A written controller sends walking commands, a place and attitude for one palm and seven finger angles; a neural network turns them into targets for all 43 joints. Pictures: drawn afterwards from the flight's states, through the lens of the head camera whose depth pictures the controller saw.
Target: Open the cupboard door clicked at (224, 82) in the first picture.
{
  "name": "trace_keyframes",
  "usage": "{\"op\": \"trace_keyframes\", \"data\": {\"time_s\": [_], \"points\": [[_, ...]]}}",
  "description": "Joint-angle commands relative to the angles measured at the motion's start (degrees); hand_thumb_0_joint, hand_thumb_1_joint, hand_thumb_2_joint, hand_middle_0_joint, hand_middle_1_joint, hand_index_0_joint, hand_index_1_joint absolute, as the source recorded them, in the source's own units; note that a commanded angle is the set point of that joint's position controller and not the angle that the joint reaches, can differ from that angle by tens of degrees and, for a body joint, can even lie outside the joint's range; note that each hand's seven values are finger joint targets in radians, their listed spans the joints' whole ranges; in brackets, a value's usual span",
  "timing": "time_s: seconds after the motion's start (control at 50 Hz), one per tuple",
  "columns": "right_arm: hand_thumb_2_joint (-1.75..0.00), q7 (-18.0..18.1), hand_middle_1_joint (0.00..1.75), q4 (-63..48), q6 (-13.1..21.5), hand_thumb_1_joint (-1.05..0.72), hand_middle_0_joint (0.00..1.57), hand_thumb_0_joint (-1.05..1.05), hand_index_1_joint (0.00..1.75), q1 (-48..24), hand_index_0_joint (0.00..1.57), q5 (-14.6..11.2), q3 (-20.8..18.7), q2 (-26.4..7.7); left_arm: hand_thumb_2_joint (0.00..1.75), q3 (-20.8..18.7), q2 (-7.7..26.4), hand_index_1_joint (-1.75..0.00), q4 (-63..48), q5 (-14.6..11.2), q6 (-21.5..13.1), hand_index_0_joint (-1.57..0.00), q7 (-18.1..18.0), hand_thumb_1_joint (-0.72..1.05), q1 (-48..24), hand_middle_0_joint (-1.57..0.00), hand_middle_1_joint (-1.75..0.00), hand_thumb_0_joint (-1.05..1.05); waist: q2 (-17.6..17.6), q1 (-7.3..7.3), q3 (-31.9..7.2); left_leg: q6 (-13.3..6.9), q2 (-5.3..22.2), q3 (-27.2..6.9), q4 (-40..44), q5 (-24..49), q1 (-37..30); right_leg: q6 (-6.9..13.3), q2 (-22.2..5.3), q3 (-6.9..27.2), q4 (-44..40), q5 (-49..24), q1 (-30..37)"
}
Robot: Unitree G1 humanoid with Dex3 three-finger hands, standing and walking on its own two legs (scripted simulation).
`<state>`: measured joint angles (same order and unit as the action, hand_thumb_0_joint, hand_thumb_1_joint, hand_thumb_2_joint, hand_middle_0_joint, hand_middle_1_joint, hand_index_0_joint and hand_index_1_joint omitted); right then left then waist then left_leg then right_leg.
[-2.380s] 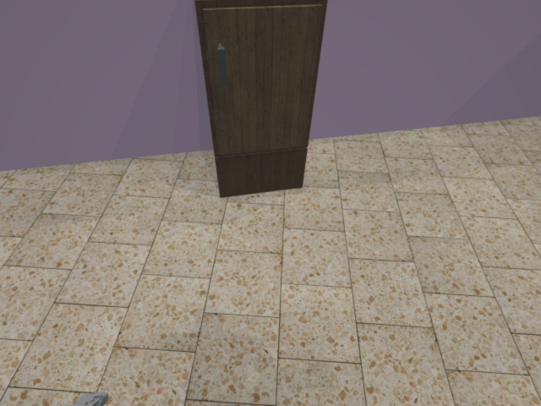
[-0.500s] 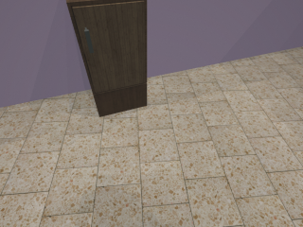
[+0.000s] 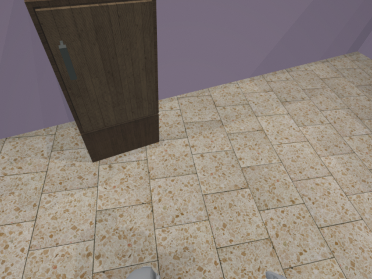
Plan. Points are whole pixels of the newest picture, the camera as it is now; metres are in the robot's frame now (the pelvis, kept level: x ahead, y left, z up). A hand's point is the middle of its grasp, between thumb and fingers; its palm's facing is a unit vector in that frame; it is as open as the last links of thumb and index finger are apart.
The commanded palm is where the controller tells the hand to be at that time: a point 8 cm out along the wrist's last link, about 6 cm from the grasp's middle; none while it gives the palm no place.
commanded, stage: walk to a spot facing it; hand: left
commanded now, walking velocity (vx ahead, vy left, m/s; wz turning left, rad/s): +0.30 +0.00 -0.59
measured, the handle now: (67, 60) +0.81 +0.53 -0.02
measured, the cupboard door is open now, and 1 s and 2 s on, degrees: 0 0 0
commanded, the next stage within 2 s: turn to face it in 0.42 s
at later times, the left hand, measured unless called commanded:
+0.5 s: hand (142, 207) +0.32 +0.15 -0.14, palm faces -0.29 -0.94 -0.19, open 7.4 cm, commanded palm none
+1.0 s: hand (144, 203) +0.34 +0.15 -0.16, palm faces -0.08 -0.98 -0.16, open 7.4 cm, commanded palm none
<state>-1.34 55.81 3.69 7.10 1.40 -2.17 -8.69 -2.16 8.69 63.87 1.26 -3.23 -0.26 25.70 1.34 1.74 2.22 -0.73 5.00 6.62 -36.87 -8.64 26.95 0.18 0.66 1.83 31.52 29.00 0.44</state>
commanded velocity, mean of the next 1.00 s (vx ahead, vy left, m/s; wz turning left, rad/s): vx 0.03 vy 0.00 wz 0.01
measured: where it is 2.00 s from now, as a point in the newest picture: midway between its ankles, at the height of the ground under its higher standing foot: outside the picture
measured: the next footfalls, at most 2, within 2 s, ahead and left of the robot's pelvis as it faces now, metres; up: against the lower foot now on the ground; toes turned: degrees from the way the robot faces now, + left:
right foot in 0.54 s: +0.26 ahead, -0.14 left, +0.00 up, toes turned -25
left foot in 1.00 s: +0.29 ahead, +0.08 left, +0.00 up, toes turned +2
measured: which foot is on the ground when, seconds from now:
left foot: down 0.00-0.54, up 0.56-0.98, down 1.00-1.00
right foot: down 0.00-0.00, up 0.02-0.52, down 0.54-1.00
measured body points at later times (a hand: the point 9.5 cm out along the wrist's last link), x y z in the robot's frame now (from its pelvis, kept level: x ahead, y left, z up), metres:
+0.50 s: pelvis +0.16 +0.00 +0.01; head +0.20 -0.02 +0.46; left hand +0.33 +0.20 -0.13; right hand +0.06 -0.20 -0.14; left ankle +0.11 +0.10 -0.71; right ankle +0.23 -0.13 -0.69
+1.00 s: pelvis +0.22 -0.02 +0.01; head +0.25 +0.01 +0.46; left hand +0.34 +0.20 -0.15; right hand +0.25 -0.27 -0.13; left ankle +0.25 +0.08 -0.72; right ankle +0.23 -0.12 -0.71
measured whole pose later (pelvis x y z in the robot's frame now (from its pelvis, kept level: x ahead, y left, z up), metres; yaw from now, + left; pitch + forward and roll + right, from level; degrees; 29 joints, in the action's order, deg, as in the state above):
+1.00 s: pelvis +0.22 -0.02 +0.01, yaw -6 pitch -1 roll -2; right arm -0.3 56.2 -2.5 12.8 1.0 -3.1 -10.0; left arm -2.8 10.3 54.4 1.3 0.7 -1.1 9.5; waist 1.4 -0.9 2.6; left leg 1.8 4.7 7.1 -38.6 -19.0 18.6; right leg 1.4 -5.9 -18.6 36.1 18.3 -15.9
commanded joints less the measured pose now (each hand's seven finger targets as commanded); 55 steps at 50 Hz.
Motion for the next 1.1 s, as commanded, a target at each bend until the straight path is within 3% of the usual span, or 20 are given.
{"op": "trace_keyframes", "data": {"time_s": [0.0, 0.06, 0.1, 0.14, 0.26, 0.4, 0.48, 0.5, 0.52, 0.54, 0.56, 0.62, 0.66, 0.86, 0.94, 0.96, 0.98, 1.0, 1.02, 1.08], "points": [[-0.90, 2.13, 0.30, 2.72, -0.04, -0.90, 0.20, 0.00, 0.30, 22.04, 0.20, -0.09, -4.04, -16.95, 0.90, -1.89, 5.33, -0.30, -6.48, -0.46, -0.55, -0.20, -0.05, 0.90, -0.59, -0.20, -0.30, 0.00, -15.92, -7.49, -7.92, -8.10, 23.75, -37.32, 24.79, -19.13, -31.09, 3.28, -0.66, 1.15, 44.16, 1.48, -33.68], [-0.90, 2.36, 0.30, 0.40, 0.94, -0.90, 0.20, 0.00, 0.30, 10.55, 0.20, 0.02, -1.66, -7.08, 0.90, -2.56, 4.16, -0.30, -6.17, 0.44, 0.90, -0.20, 1.12, 0.90, -5.37, -0.20, -0.30, 0.00, -7.25, -2.50, 3.76, -4.64, 18.40, -19.71, 27.27, -17.66, -12.42, 2.18, -6.25, 0.16, 46.50, -10.99, -34.45], [-0.90, 2.67, 0.30, 1.13, 1.78, -0.90, 0.20, 0.00, 0.30, 9.47, 0.20, -0.22, -1.24, -5.04, 0.90, -2.46, 2.30, -0.30, -5.57, 0.74, 2.42, -0.20, 1.59, 0.90, -2.80, -0.20, -0.30, 0.00, -6.00, 0.18, 3.02, -2.74, 15.04, -9.24, 25.97, -8.29, -9.37, 1.13, -6.66, -1.05, 43.83, -14.71, -31.52], [-0.90, 2.89, 0.30, 0.90, 2.11, -0.90, 0.20, 0.00, 0.30, 10.24, 0.20, -0.22, -1.72, -4.58, 0.90, -3.06, 1.92, -0.30, -6.61, 0.93, 3.63, -0.20, 1.69, 0.90, -2.77, -0.20, -0.30, 0.00, -6.33, 0.35, 1.54, -4.23, 14.80, -4.07, 26.29, -2.86, -9.90, -0.05, -7.36, -1.49, 42.68, -16.98, -33.10], [-0.90, 3.18, 0.30, 1.85, 1.60, -0.90, 0.20, 0.00, 0.30, 13.31, 0.20, -0.64, -1.56, -6.79, 0.90, -3.19, 2.74, -0.30, -10.31, 0.71, 4.94, -0.20, 2.18, 0.90, -9.99, -0.20, -0.30, 0.00, -6.87, -0.79, 1.51, -5.47, 14.39, 4.18, 22.66, 19.62, -19.62, -2.63, -7.87, -4.37, 32.25, -21.51, -39.47], [-0.90, 2.95, 0.30, 2.47, -0.53, -0.90, 0.20, 0.00, 0.30, 16.02, 0.20, 0.05, -2.54, -8.95, 0.90, -2.72, 3.48, -0.30, -14.25, 0.23, 4.77, -0.20, 1.95, 0.90, -19.51, -0.20, -0.30, 0.00, -9.37, -4.21, 2.81, -5.76, 16.30, 8.71, 15.95, 26.99, -24.58, -1.42, -5.49, -8.90, 13.67, -16.24, -33.52], [-0.90, 2.85, 0.30, 0.92, -1.42, -0.90, 0.20, 0.00, 0.30, 14.22, 0.20, -0.03, -3.42, -11.06, 0.90, -3.22, 5.43, -0.30, -13.99, 0.47, 3.73, -0.20, 1.65, 0.90, -14.29, -0.20, -0.30, 0.00, -9.38, -1.00, -1.71, -3.55, 16.65, 11.09, 2.96, 36.46, -25.91, 0.88, -1.89, -11.03, 6.33, -14.29, -22.56], [-0.90, 2.50, 0.30, 0.48, -1.59, -0.90, 0.20, 0.00, 0.30, 14.65, 0.20, -0.38, -3.26, -11.01, 0.90, -3.59, 7.66, -0.30, -12.62, 0.70, 2.85, -0.20, 1.27, 0.90, -9.13, -0.20, -0.30, 0.00, -5.81, 1.54, -4.87, -1.29, 15.17, 11.60, -7.30, 33.48, -21.17, 1.63, -1.69, -10.40, -0.05, -20.43, -12.49], [-0.90, 1.99, 0.30, -0.03, -1.84, -0.90, 0.20, 0.00, 0.30, 16.94, 0.20, -0.99, -2.43, -7.59, 0.90, -4.61, 13.15, -0.30, -11.14, 1.21, 1.74, -0.20, 0.40, 0.90, -3.54, -0.20, -0.30, 0.00, 7.54, 3.38, -12.07, 2.06, 8.79, 12.41, -23.72, 8.02, -6.29, 5.89, -14.48, 5.49, -2.47, -42.61, 4.12], [-0.90, 2.37, 0.30, -1.12, -2.05, -0.90, 0.20, 0.00, 0.30, 16.43, 0.20, -1.39, -1.46, -4.35, 0.90, -5.05, 16.92, -0.30, -9.55, -0.27, 1.38, -0.20, -0.23, 0.90, -0.13, -0.20, -0.30, 0.00, 14.62, 2.69, -18.11, 4.23, 0.21, 5.47, -37.70, -27.30, 2.63, 12.68, -26.26, 19.62, -3.83, -70.62, 9.47], [-0.90, 3.03, 0.30, -1.25, -2.83, -0.90, 0.20, 0.00, 0.30, 14.15, 0.20, -1.66, -1.34, -4.98, 0.90, -4.28, 15.42, -0.30, -9.59, -0.81, 1.66, -0.20, -0.93, 0.90, -1.51, -0.20, -0.30, 0.00, 8.68, 2.77, -17.70, 3.01, 1.52, -3.41, -38.71, -27.02, 0.95, 14.36, -25.25, 14.08, -5.57, -68.69, 5.41], [-0.90, 2.60, 0.30, 1.95, -3.96, -0.90, 0.20, 0.00, 0.30, 14.61, 0.20, -0.72, -0.95, -3.34, 0.90, -1.92, 9.05, -0.30, -11.13, -0.54, 1.45, -0.20, -1.73, 0.90, -12.64, -0.20, -0.30, 0.00, 3.61, -2.19, -8.90, 2.83, 3.05, -5.86, -35.92, -16.12, -1.02, 8.82, -19.06, 4.00, -10.00, -51.00, -8.59], [-0.90, 2.57, 0.30, 3.63, -5.00, -0.90, 0.20, 0.00, 0.30, 17.00, 0.20, -0.61, -0.70, -2.61, 0.90, -1.06, 7.67, -0.30, -11.31, -0.29, 1.18, -0.20, -1.66, 0.90, -16.05, -0.20, -0.30, 0.00, 2.79, -4.53, -5.33, 3.11, 2.71, -5.94, -29.59, -13.81, -4.64, 7.55, -17.52, -1.86, -12.35, -43.63, -15.70], [-0.90, 1.31, 0.30, -1.40, -5.41, -0.90, 0.20, 0.00, 0.30, 6.80, 0.20, -0.67, -1.26, -3.30, 0.90, -3.01, 10.45, -0.30, -11.04, 0.45, 2.98, -0.20, -2.00, 0.90, -13.05, -0.20, -0.30, 0.00, 5.81, -0.28, -2.23, 3.52, 0.84, -1.05, -11.09, -17.57, -2.45, 9.03, -21.95, -5.55, -11.16, -35.20, -10.06], [-0.90, 0.89, 0.30, -2.03, -5.27, -0.90, 0.20, 0.00, 0.30, 10.40, 0.20, -0.32, -1.81, -4.94, 0.90, -3.47, 11.05, -0.30, -11.94, -0.11, 3.71, -0.20, -1.71, 0.90, -14.60, -0.20, -0.30, 0.00, 3.43, -2.97, -3.40, 2.48, 0.04, 0.78, 2.68, -7.08, -11.86, 4.22, -20.62, -10.96, -3.95, -25.88, -14.75], [-0.90, 0.81, 0.30, -1.89, -5.00, -0.90, 0.20, 0.00, 0.30, 12.53, 0.20, -0.18, -2.45, -7.39, 0.90, -3.41, 9.94, -0.30, -12.57, -0.51, 4.20, -0.20, -1.52, 0.90, -14.55, -0.20, -0.30, 0.00, -3.98, -4.23, -3.94, 0.86, 2.62, -4.58, 9.55, -2.07, -16.12, 1.44, -17.60, -13.05, 2.59, -18.54, -19.49], [-0.90, 1.06, 0.30, -2.74, -4.62, -0.90, 0.20, 0.00, 0.30, 13.92, 0.20, 0.28, -3.72, -13.12, 0.90, -3.09, 6.79, -0.30, -14.39, -0.98, 4.56, -0.20, -1.14, 0.90, -14.22, -0.20, -0.30, 0.00, -20.52, -4.81, -3.40, -5.57, 15.15, -24.05, 17.10, 9.53, -19.26, -3.57, -9.79, -15.68, 14.24, -1.30, -30.46], [-0.90, 1.40, 0.30, -2.62, -4.68, -0.90, 0.20, 0.00, 0.30, 15.97, 0.20, 0.31, -4.26, -15.81, 0.90, -2.37, 6.82, -0.30, -16.92, -0.41, 4.70, -0.20, -1.10, 0.90, -19.26, -0.20, -0.30, 0.00, -20.67, -6.88, -2.40, -11.36, 21.37, -31.59, 21.38, 15.12, -18.31, -4.23, -6.46, -10.32, 27.03, 8.86, -34.47], [-0.90, 1.75, 0.30, -2.46, -4.54, -0.90, 0.20, 0.00, 0.30, 14.48, 0.20, 0.42, -4.22, -15.72, 0.90, -2.85, 7.44, -0.30, -17.02, -0.16, 4.82, -0.20, -0.87, 0.90, -19.94, -0.20, -0.30, 0.00, -14.55, -5.90, -3.25, -12.32, 19.99, -29.45, 21.78, 8.06, -16.13, -3.36, -7.19, -5.40, 32.56, 5.27, -33.94], [-0.90, 2.42, 0.30, -4.88, -3.86, -0.90, 0.20, 0.00, 0.30, 6.27, 0.20, 0.06, -3.10, -12.82, 0.90, -3.62, 8.27, -0.30, -14.46, 0.06, 4.92, -0.20, -0.30, 0.90, -17.58, -0.20, -0.30, 0.00, -10.91, -2.78, -2.87, -7.91, 12.02, -21.02, 20.25, 6.12, -15.68, -4.04, -7.24, -2.35, 36.11, -6.12, -35.53]]}}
